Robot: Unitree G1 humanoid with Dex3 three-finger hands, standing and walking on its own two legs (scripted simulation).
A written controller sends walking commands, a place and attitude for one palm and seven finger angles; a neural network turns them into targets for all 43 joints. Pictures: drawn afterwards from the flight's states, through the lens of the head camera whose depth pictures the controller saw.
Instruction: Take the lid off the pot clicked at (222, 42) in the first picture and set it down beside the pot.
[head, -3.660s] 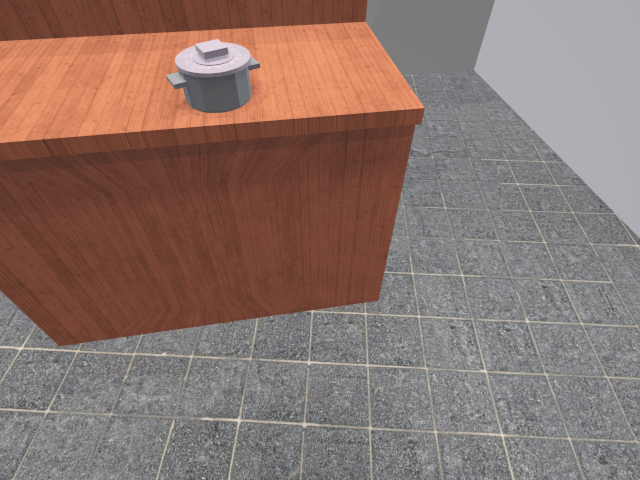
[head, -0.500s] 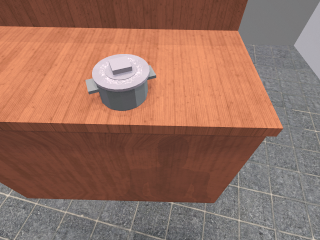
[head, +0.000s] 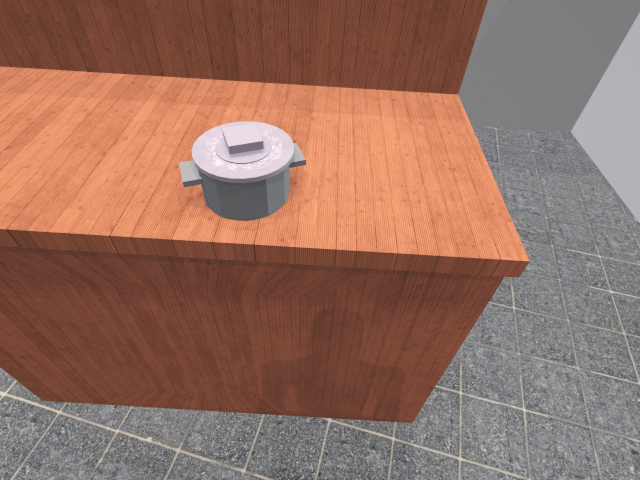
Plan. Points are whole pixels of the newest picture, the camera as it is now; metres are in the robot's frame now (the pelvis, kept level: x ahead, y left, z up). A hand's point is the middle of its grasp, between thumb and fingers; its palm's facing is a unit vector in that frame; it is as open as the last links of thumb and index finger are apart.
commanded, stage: come to a stop and stand still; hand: left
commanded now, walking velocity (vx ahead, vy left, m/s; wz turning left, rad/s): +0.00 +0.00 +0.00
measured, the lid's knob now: (242, 138) +0.55 +0.17 +0.15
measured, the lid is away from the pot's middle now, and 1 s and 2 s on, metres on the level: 0.00 0.00 0.00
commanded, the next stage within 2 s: look again from close up in 0.18 s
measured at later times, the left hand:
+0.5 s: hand out of the picture +0.01 +0.17 -0.17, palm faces +0.02 -0.98 -0.22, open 7.4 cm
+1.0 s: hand out of the picture +0.05 +0.17 -0.17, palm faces +0.02 -0.97 -0.22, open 7.3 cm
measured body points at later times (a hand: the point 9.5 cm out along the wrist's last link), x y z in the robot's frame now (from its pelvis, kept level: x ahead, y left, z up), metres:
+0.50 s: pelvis +0.01 +0.00 -0.01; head +0.00 -0.02 +0.44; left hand +0.01 +0.22 -0.16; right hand +0.01 -0.21 -0.18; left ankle +0.00 +0.11 -0.74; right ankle +0.04 -0.11 -0.74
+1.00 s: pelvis +0.02 -0.01 +0.00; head +0.03 -0.02 +0.45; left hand +0.05 +0.22 -0.16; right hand +0.03 -0.22 -0.17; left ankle +0.00 +0.11 -0.74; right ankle +0.04 -0.11 -0.74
